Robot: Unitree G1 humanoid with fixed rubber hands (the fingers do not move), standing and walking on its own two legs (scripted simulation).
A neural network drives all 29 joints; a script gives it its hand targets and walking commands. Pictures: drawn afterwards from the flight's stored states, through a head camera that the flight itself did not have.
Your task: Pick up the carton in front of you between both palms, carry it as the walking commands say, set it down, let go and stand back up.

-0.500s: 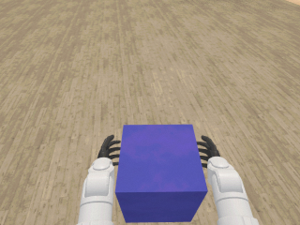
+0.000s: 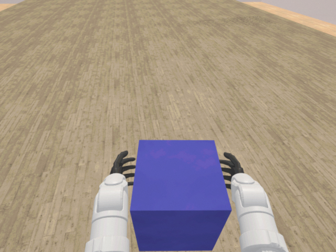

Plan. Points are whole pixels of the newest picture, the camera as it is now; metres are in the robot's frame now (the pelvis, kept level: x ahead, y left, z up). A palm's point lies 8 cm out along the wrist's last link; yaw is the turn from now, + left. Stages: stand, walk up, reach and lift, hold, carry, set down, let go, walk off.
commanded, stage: hold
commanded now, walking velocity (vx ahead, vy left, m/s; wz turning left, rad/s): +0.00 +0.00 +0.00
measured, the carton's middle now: (176, 196) +0.31 +0.00 -0.04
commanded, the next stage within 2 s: set down in 0.18 s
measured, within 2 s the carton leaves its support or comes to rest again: neither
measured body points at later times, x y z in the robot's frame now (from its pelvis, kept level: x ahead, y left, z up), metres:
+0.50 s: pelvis +0.01 -0.03 -0.01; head +0.03 -0.01 +0.44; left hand +0.35 +0.15 +0.01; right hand +0.36 -0.15 +0.00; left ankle +0.06 +0.10 -0.74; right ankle +0.00 -0.16 -0.74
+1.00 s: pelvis -0.02 -0.04 -0.11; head +0.20 -0.02 +0.28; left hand +0.39 +0.17 -0.17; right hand +0.42 -0.13 -0.18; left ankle +0.06 +0.10 -0.74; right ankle +0.00 -0.16 -0.74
